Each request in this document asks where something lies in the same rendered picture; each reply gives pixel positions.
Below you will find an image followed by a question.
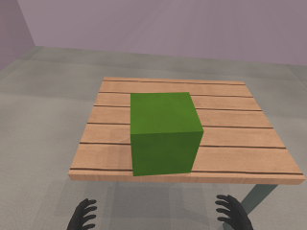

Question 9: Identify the left robot hand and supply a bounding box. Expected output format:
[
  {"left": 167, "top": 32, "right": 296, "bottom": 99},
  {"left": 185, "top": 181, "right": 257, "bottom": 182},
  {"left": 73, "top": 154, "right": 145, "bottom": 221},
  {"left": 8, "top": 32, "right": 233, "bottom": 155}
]
[{"left": 66, "top": 198, "right": 97, "bottom": 230}]

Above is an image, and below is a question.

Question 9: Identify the carton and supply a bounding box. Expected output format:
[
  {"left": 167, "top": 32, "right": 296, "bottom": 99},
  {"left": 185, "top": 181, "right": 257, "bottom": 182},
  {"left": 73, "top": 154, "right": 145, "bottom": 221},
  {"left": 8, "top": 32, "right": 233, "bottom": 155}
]
[{"left": 130, "top": 92, "right": 204, "bottom": 176}]

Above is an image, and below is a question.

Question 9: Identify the right robot hand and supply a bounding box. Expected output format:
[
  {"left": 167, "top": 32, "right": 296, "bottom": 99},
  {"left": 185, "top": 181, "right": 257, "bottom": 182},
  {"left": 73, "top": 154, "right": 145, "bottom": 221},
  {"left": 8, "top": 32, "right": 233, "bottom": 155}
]
[{"left": 215, "top": 195, "right": 253, "bottom": 230}]

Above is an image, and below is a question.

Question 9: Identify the table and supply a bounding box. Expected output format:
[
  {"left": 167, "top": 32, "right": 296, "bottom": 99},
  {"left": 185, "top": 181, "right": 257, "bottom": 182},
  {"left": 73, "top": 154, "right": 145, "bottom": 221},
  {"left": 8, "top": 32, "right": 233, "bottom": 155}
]
[{"left": 68, "top": 77, "right": 306, "bottom": 230}]

